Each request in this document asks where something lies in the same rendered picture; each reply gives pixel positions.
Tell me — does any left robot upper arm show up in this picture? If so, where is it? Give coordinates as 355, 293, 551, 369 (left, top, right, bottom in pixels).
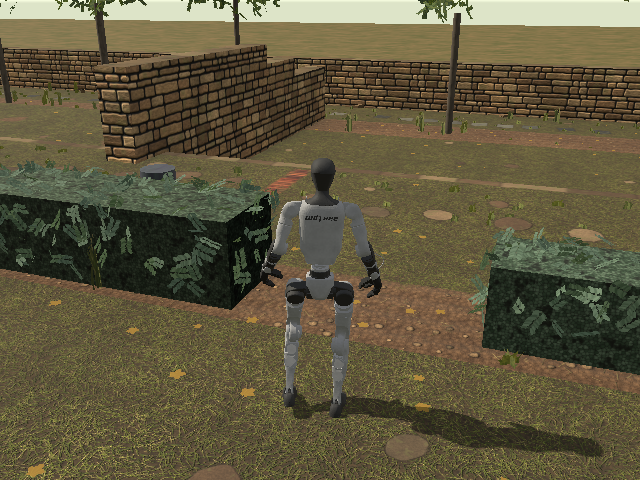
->
271, 201, 301, 256

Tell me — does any right robot hand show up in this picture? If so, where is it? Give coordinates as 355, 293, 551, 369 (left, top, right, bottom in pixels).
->
358, 276, 382, 298

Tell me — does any right robot forearm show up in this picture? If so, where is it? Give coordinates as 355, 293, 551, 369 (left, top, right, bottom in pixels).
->
361, 241, 380, 280

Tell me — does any left robot hand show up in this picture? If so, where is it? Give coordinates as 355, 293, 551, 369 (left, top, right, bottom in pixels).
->
260, 269, 283, 287

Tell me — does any robot right foot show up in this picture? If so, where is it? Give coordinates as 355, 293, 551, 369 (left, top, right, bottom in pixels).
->
329, 392, 347, 418

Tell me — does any humanoid robot head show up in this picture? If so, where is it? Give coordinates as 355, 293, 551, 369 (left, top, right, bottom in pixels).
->
305, 158, 339, 206

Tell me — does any left robot forearm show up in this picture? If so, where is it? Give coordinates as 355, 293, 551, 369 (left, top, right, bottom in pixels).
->
262, 239, 281, 273

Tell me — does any right robot upper arm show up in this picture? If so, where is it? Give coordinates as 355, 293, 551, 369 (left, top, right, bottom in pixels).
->
343, 202, 371, 258

